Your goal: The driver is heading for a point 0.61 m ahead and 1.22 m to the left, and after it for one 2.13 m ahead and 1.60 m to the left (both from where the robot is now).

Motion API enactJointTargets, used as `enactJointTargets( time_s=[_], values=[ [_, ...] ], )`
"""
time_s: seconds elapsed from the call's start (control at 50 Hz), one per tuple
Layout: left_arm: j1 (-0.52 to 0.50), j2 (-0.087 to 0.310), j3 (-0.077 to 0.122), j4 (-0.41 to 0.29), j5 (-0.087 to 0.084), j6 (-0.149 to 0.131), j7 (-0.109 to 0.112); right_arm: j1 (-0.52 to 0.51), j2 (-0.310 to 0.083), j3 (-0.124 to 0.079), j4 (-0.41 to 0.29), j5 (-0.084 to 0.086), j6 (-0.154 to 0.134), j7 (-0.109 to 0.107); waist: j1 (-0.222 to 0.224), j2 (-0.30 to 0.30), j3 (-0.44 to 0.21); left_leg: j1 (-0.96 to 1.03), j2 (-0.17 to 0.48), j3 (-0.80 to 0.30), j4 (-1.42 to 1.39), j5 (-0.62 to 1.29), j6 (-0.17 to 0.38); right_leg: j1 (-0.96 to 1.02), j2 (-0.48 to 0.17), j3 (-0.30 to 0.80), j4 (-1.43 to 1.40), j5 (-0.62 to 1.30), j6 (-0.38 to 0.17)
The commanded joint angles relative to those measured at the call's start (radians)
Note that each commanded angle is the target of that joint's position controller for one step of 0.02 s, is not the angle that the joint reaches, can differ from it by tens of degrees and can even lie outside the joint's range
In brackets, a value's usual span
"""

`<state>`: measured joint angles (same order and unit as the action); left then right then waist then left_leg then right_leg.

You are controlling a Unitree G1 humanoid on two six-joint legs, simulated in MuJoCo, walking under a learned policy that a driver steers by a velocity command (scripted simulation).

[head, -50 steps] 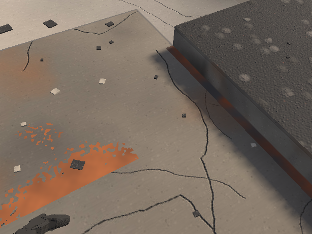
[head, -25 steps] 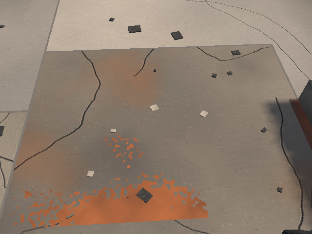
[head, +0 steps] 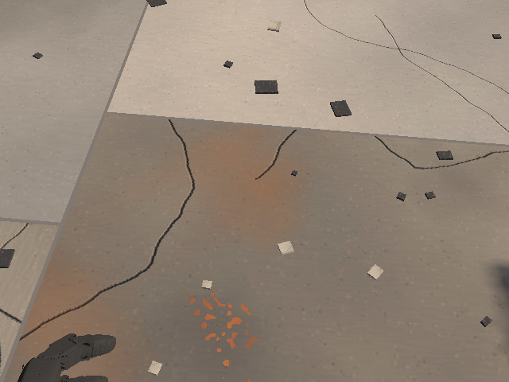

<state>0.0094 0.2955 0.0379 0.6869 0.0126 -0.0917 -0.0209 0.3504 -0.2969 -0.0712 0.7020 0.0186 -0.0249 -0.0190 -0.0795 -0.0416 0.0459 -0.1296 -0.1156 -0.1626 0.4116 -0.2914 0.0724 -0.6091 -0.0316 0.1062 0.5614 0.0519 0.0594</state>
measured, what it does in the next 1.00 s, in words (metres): walks ahead, turning left: right foot, then left foot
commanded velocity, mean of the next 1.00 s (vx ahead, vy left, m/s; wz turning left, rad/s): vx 0.15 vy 0.00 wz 0.60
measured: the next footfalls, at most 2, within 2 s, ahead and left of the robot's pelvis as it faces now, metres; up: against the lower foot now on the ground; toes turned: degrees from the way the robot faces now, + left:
right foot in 0.08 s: +0.24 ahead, -0.13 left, +0.00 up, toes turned +8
left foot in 0.52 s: +0.13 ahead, +0.12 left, +0.00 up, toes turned +20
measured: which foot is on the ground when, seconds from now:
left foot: down 0.00-0.08, up 0.10-0.50, down 0.52-0.96, up 0.98-1.00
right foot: up 0.00-0.06, down 0.08-0.52, up 0.54-0.94, down 0.96-1.00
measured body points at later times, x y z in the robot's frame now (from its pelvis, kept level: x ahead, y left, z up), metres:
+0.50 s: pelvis +0.11 -0.01 -0.01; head +0.14 +0.02 +0.44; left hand +0.16 +0.31 -0.12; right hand +0.35 -0.23 -0.08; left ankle +0.10 +0.10 -0.74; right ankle +0.20 -0.13 -0.74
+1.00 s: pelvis +0.22 +0.03 -0.01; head +0.25 +0.05 +0.44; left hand +0.24 +0.37 -0.09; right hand +0.48 -0.16 -0.11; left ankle +0.10 +0.10 -0.72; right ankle +0.34 -0.03 -0.74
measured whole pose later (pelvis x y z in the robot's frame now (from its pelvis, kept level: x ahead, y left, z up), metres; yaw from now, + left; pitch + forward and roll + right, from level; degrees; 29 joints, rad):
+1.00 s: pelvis +0.22 +0.03 -0.01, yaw +36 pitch +2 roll -1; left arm 0.05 0.29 0.07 0.74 0.02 -0.05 -0.01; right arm 0.30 -0.34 -0.08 0.65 0.01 0.03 -0.05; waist -0.05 0.02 0.02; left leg -0.27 -0.10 -0.23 0.75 -0.53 0.01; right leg -0.37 0.04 0.03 0.49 -0.14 -0.01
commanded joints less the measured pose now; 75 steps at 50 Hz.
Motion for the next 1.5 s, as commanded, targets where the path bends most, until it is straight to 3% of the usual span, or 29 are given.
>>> enactJointTargets(
  time_s=[0.02,0.06,0.08,0.1,0.12,0.16,0.22,0.34,0.48,0.5,0.52,0.54,0.58,0.64,0.8,0.94,0.96,0.98,1.0,1.02,1.1,1.24,1.34,1.36,1.38,1.4,1.42,1.44,1.5],
  values=[
    [-0.025,0.111,0.039,-0.070,-0.004,-0.015,-0.005,-0.006,-0.158,-0.048,-0.048,0.004,0.007,-0.017,0.044,0.149,-0.072,-0.049,0.205,-0.207,0.038,0.415,0.090,0.182,0.065,-0.020,-0.060,-0.020,-0.024],
    [0.062,0.124,0.050,-0.050,0.004,-0.021,0.001,-0.061,-0.136,-0.044,-0.071,0.005,0.015,-0.022,0.100,0.161,-0.107,-0.035,0.169,-0.228,0.164,0.419,0.048,0.291,0.049,-0.035,-0.138,0.022,-0.061],
    [0.129,0.161,0.059,-0.049,0.020,-0.024,0.009,-0.057,-0.089,-0.029,-0.090,-0.003,0.013,-0.020,0.123,0.106,-0.200,-0.091,0.108,-0.185,0.333,0.325,0.006,0.477,-0.053,0.024,-0.130,0.224,-0.111],
    [0.187,0.209,0.063,-0.054,0.040,-0.015,0.018,0.097,-0.023,-0.009,-0.084,-0.016,0.013,-0.017,0.070,-0.132,-0.339,-0.322,-0.005,-0.082,0.630,-0.282,-0.065,0.799,-0.324,0.274,-0.053,0.630,-0.252],
    [0.237,0.200,0.070,-0.032,0.009,0.008,0.011,0.213,-0.098,-0.012,-0.077,0.003,0.012,-0.011,0.061,-0.277,-0.468,-0.471,0.001,-0.034,0.845,-0.464,-0.099,0.917,-0.474,0.553,-0.088,0.443,-0.380],
    [0.143,0.098,0.042,-0.073,0.003,0.038,0.021,0.042,-0.199,-0.045,-0.077,0.012,0.043,-0.020,0.100,-0.073,-0.281,-0.545,0.086,0.009,0.948,-0.289,-0.150,0.721,-0.352,0.351,-0.161,0.111,-0.306],
    [0.049,0.096,0.035,-0.060,0.015,0.063,0.033,-0.014,-0.140,-0.041,-0.099,0.007,0.087,-0.029,0.058,-0.088,-0.110,-0.431,0.144,0.078,0.810,-0.193,-0.160,0.404,-0.221,0.112,-0.260,-0.015,-0.263],
    [0.035,0.139,0.060,-0.029,0.000,0.073,0.041,-0.077,-0.086,-0.020,-0.128,-0.007,0.083,-0.013,0.075,-0.089,-0.169,-0.307,0.184,0.131,0.528,-0.070,-0.137,0.419,-0.270,-0.023,-0.298,0.071,-0.311],
    [0.033,0.173,0.072,0.012,-0.035,0.099,0.034,-0.083,-0.115,-0.037,-0.131,-0.010,0.090,0.022,0.048,-0.084,-0.134,-0.105,0.142,0.214,0.157,0.064,-0.046,0.391,-0.271,-0.125,-0.208,-0.152,-0.212],
    [0.073,0.143,0.066,0.031,-0.037,0.103,0.032,-0.039,-0.134,-0.050,-0.110,-0.010,0.089,0.017,0.042,-0.038,-0.141,-0.011,0.126,0.194,0.097,0.082,-0.012,0.321,-0.236,-0.163,-0.138,-0.304,-0.158],
    [0.096,0.080,0.050,0.037,-0.021,0.107,0.023,0.017,-0.210,-0.072,-0.102,-0.008,0.087,0.004,0.037,0.177,-0.106,0.088,0.278,-0.057,-0.059,0.087,0.068,0.138,-0.130,-0.269,0.109,-0.505,-0.066],
    [0.017,0.069,0.044,-0.039,0.002,0.098,0.025,0.040,-0.319,-0.092,-0.119,-0.006,0.075,-0.002,0.024,0.350,-0.077,0.115,0.459,-0.430,-0.145,-0.139,0.250,-0.151,0.034,-0.232,0.357,-0.701,-0.011],
    [-0.042,0.152,0.075,-0.048,-0.033,0.068,0.019,-0.019,-0.234,-0.063,-0.119,-0.030,0.019,0.008,0.020,0.225,-0.040,0.057,0.432,-0.431,-0.241,-0.404,0.226,-0.214,-0.013,-0.036,0.467,-0.537,-0.064],
    [0.019,0.148,0.085,0.007,-0.009,0.044,0.016,-0.082,-0.163,-0.033,-0.119,-0.013,0.001,-0.006,0.063,0.204,-0.047,0.045,0.340,-0.282,-0.232,-0.256,0.143,-0.139,-0.026,-0.045,0.410,-0.321,-0.046],
    [-0.058,0.077,0.056,-0.008,-0.013,0.030,0.004,-0.026,-0.203,-0.051,-0.097,-0.011,0.010,-0.022,0.038,0.193,-0.030,-0.035,0.253,-0.157,-0.125,0.226,0.132,0.072,0.056,-0.055,0.070,-0.192,0.013],
    [0.062,0.143,0.074,0.003,-0.004,0.020,0.004,-0.108,-0.155,-0.039,-0.133,0.008,0.041,-0.027,0.113,0.178,-0.109,-0.066,0.188,-0.287,0.109,0.264,0.049,0.372,0.031,-0.023,-0.202,-0.063,-0.049],
    [0.118,0.201,0.085,-0.002,0.012,0.021,0.014,-0.081,-0.094,-0.021,-0.144,-0.012,0.039,-0.028,0.112,0.038,-0.207,-0.150,0.114,-0.197,0.307,0.085,-0.002,0.561,-0.150,0.123,-0.191,0.130,-0.111],
    [0.133,0.262,0.093,0.012,0.030,0.038,0.020,0.033,-0.055,-0.011,-0.158,-0.009,0.038,-0.032,0.043,-0.235,-0.241,-0.413,-0.028,-0.047,0.509,-0.415,-0.067,0.734,-0.360,0.400,-0.189,0.324,-0.293],
    [0.153,0.199,0.084,0.019,0.002,0.046,0.019,0.076,-0.160,-0.035,-0.133,-0.013,0.038,-0.034,0.054,-0.215,-0.232,-0.484,0.046,-0.020,0.688,-0.426,-0.113,0.706,-0.422,0.482,-0.208,0.248,-0.357],
    [0.124,0.137,0.064,0.003,-0.004,0.048,0.023,0.029,-0.214,-0.055,-0.115,-0.004,0.046,-0.034,0.070,-0.136,-0.180,-0.500,0.081,-0.014,0.772,-0.351,-0.135,0.654,-0.361,0.353,-0.196,0.209,-0.329],
    [0.043,0.121,0.053,-0.002,0.003,0.075,0.042,-0.049,-0.148,-0.046,-0.125,0.004,0.079,-0.028,0.066,-0.104,-0.095,-0.445,0.124,0.079,0.749,-0.165,-0.167,0.473,-0.217,0.066,-0.255,0.101,-0.274],
    [0.042,0.178,0.072,0.016,-0.009,0.097,0.040,-0.140,-0.103,-0.020,-0.179,-0.004,0.075,0.002,0.096,-0.113,-0.135,-0.312,0.173,0.153,0.439,-0.054,-0.146,0.500,-0.266,-0.069,-0.276,0.160,-0.295],
    [0.049,0.204,0.077,0.041,-0.046,0.102,0.027,-0.119,-0.117,-0.032,-0.179,-0.007,0.081,0.025,0.064,-0.098,-0.118,-0.145,0.137,0.204,0.130,0.066,-0.074,0.482,-0.269,-0.110,-0.181,0.038,-0.225],
    [0.078,0.176,0.068,0.058,-0.051,0.101,0.024,-0.092,-0.134,-0.042,-0.165,-0.010,0.080,0.022,0.053,-0.065,-0.123,-0.039,0.117,0.197,0.033,0.149,-0.041,0.427,-0.237,-0.141,-0.109,-0.030,-0.177],
    [0.134,0.119,0.049,0.075,-0.026,0.097,0.016,-0.061,-0.195,-0.060,-0.161,-0.009,0.078,0.010,0.059,0.097,-0.146,0.113,0.211,0.057,-0.037,0.402,0.004,0.303,-0.162,-0.225,0.064,-0.209,-0.091],
    [0.143,0.053,0.020,0.038,0.030,0.093,0.005,-0.079,-0.278,-0.065,-0.200,-0.024,0.075,-0.007,0.096,0.383,-0.164,0.220,0.472,-0.269,-0.013,0.769,0.152,0.052,-0.032,-0.261,0.358,-0.717,0.006],
    [0.070,0.123,0.044,0.026,0.002,0.094,0.017,-0.056,-0.240,-0.053,-0.199,-0.051,0.055,0.004,0.015,0.274,-0.214,0.117,0.524,-0.293,-0.039,0.691,0.281,0.022,-0.011,-0.127,0.528,-0.744,0.016],
    [0.050,0.153,0.055,0.030,-0.025,0.101,0.024,-0.084,-0.210,-0.043,-0.183,-0.051,0.037,0.011,0.028,0.205,-0.169,0.078,0.457,-0.203,-0.050,0.610,0.248,0.017,-0.030,-0.098,0.584,-0.680,0.007],
    [0.104,0.145,0.061,0.073,-0.015,0.116,0.039,-0.205,-0.147,-0.017,-0.165,-0.026,0.022,0.006,0.083,0.176,-0.128,0.005,0.349,-0.063,-0.056,0.558,0.152,0.073,-0.039,-0.085,0.565,-0.495,0.017]
  ],
)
